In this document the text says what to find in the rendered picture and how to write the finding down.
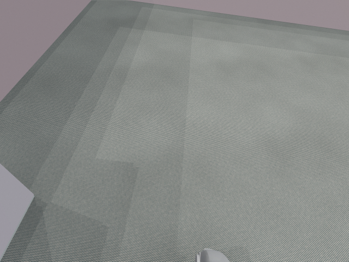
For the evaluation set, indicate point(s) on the fridge door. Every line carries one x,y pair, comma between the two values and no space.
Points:
14,199

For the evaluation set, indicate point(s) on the robot right thigh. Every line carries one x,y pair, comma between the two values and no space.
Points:
210,255

